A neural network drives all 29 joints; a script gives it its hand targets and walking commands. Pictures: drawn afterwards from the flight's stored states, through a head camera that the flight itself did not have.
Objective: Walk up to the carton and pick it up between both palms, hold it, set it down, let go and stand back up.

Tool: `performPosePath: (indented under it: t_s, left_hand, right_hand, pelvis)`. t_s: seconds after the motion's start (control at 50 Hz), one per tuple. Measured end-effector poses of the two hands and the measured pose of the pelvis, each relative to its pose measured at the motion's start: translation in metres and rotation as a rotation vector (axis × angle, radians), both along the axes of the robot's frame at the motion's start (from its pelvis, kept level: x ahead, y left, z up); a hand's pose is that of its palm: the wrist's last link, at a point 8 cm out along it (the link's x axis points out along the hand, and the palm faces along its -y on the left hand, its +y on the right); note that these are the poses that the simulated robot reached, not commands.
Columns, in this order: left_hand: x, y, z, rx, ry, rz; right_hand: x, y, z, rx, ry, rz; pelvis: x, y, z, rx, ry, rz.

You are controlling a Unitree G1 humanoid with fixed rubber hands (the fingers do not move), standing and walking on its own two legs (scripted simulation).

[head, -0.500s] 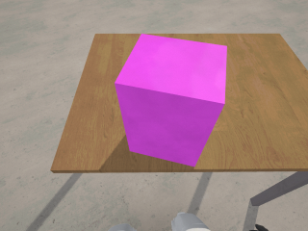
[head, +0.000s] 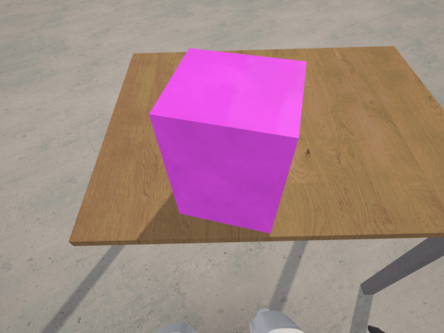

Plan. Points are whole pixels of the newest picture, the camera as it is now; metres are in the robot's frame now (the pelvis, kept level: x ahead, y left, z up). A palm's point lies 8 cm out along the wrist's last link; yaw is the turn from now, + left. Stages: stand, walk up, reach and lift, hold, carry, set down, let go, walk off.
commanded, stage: walk up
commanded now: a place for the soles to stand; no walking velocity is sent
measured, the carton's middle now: (233, 148) +0.42 -0.01 +0.09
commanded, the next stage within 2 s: none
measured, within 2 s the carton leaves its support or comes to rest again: neither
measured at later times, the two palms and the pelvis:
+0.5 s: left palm out of the picture +0.05 +0.31 -0.10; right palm out of the picture +0.07 -0.27 -0.12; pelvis +0.00 +0.01 +0.00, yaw +0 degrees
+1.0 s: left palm out of the picture +0.09 +0.28 -0.10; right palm out of the picture +0.09 -0.30 -0.12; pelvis +0.02 -0.02 +0.00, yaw -1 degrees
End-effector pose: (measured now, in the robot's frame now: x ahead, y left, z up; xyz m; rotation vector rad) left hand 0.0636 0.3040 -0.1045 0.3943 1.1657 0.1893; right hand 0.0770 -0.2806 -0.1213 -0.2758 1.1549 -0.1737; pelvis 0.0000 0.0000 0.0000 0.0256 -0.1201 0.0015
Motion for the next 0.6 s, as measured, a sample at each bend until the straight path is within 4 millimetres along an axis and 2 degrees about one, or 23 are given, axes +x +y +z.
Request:
performPosePath:
  t_s: [0.1,0.26,0.38,0.48,0.6]
  left_hand:
    - [-0.009,-0.002,0.001,0.001,0.01,0.014]
    - [-0.007,0.01,0.002,0.003,0.014,-0.003]
    - [-0.01,0.003,-0.002,-0.012,0.015,0.011]
    - [-0.012,0.007,0.0,-0.009,0.025,0.016]
    - [-0.002,0.011,-0.004,-0.018,0.038,-0.005]
  right_hand:
    - [-0.001,-0.003,0.001,0.002,0.014,0.008]
    - [-0.009,0.01,0.0,0.011,0.013,-0.004]
    - [-0.002,0.004,0.004,-0.002,0.011,0.011]
    - [-0.002,0.008,0.004,0.001,0.026,0.014]
    - [-0.001,0.011,0.008,-0.008,-0.005,0.0]
  pelvis:
    - [-0.003,-0.004,0.002,0.004,0.002,0.0]
    - [-0.006,0.009,0.002,-0.012,0.008,0.0]
    - [-0.004,0.004,0.002,-0.006,0.009,-0.001]
    - [-0.004,0.007,0.004,-0.008,0.018,0.002]
    - [0.0,0.013,0.003,-0.015,0.019,0.0]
